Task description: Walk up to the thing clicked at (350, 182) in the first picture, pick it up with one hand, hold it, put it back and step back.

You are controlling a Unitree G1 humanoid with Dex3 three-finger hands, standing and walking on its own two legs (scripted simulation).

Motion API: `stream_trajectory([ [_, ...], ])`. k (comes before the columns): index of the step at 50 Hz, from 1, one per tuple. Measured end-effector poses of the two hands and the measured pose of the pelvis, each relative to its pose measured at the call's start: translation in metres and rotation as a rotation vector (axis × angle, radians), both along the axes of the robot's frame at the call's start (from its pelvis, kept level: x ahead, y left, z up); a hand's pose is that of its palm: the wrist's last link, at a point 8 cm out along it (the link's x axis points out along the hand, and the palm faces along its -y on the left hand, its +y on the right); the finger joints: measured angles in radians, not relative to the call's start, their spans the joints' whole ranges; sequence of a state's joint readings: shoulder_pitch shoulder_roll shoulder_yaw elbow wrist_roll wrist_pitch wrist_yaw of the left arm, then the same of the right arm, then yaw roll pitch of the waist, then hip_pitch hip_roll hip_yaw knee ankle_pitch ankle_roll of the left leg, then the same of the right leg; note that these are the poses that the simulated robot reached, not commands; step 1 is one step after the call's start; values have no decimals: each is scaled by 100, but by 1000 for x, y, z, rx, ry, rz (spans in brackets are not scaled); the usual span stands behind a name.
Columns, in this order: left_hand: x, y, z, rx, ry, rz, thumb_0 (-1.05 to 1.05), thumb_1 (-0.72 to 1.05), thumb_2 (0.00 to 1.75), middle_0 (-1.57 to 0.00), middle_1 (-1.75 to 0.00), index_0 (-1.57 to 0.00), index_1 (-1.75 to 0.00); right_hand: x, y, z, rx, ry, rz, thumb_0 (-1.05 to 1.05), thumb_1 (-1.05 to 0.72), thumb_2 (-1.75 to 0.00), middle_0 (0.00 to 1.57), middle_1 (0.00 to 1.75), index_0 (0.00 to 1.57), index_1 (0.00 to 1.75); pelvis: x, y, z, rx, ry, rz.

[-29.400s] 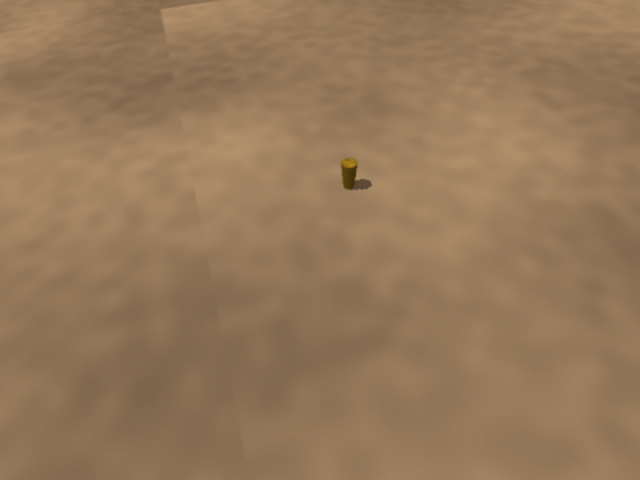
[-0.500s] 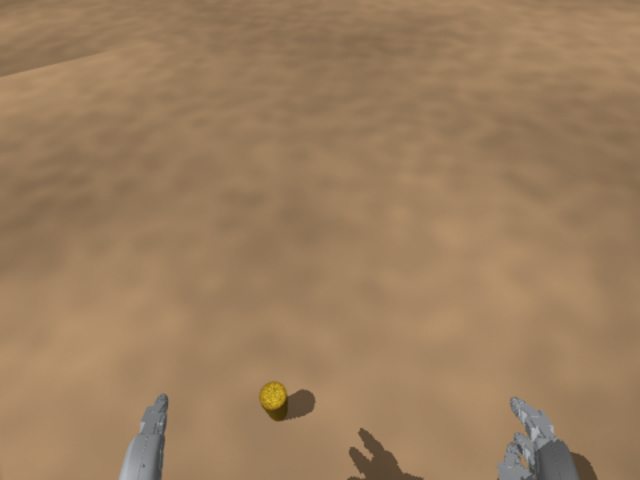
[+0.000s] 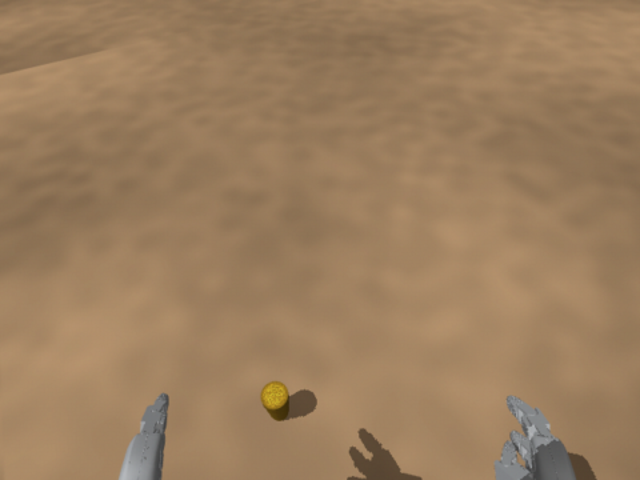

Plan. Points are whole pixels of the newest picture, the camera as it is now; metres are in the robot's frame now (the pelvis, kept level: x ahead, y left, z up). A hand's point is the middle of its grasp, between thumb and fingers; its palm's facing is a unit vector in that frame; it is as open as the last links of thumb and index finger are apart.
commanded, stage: home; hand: left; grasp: from the side
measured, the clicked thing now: (277, 403) +0.44 +0.17 -0.65
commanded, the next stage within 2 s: stand in 0.32 s
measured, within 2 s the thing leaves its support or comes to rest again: neither
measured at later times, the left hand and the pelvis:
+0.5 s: hand (199, 467) +0.17 +0.18 -0.06, palm faces +0.11 -0.95 -0.28, open 17.0 cm; pelvis +0.00 +0.00 +0.00, yaw +0 degrees
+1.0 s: hand out of the picture +0.14 +0.22 -0.10, palm faces -0.02 -0.94 -0.35, open 7.8 cm; pelvis +0.00 -0.01 +0.02, yaw +1 degrees
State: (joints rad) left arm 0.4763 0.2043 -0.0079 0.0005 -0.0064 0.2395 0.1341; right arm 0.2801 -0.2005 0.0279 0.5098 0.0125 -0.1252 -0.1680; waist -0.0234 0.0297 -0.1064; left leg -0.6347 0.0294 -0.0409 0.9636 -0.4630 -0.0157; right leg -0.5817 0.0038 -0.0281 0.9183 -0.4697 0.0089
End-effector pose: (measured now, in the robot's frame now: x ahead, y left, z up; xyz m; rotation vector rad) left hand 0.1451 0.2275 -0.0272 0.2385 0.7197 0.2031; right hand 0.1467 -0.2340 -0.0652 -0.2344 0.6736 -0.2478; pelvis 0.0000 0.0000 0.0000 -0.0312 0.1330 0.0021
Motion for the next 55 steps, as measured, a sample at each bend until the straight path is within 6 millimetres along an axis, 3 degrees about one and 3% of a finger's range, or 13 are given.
stream_trajectory([
  [26,3,-4,0,0,3,5,-1,-46,13,-9,-11,-9,-11,4,-6,0,-5,-1,2,1,-90,-90,20,30,20,30,3,-4,0,4,2,2],
  [32,3,-6,0,1,5,7,-1,-21,39,-16,-22,-16,-22,5,-7,-1,-3,2,3,1,-90,-90,20,30,20,30,3,-6,0,5,3,2],
  [40,3,-8,0,-1,8,5,0,34,76,-20,-28,-20,-28,4,-9,-2,-4,4,1,1,-90,-90,20,30,20,30,3,-7,0,6,1,2],
  [44,4,3,-19,49,50,-90,0,59,83,-20,-29,-20,-30,-3,-16,-15,-41,172,122,1,-90,-90,20,30,20,30,-1,-8,6,26,-61,8],
  [49,-16,30,-36,57,171,-72,0,78,88,-21,-30,-21,-30,-23,-34,-18,-24,309,105,1,-90,-90,20,30,20,30,-2,-7,16,41,-105,8],
  [55,-51,55,-43,69,316,-13,1,86,90,-21,-30,-21,-30,-54,-49,-13,-26,420,43,1,-90,-90,20,30,20,30,-1,-2,30,39,-136,11],
])
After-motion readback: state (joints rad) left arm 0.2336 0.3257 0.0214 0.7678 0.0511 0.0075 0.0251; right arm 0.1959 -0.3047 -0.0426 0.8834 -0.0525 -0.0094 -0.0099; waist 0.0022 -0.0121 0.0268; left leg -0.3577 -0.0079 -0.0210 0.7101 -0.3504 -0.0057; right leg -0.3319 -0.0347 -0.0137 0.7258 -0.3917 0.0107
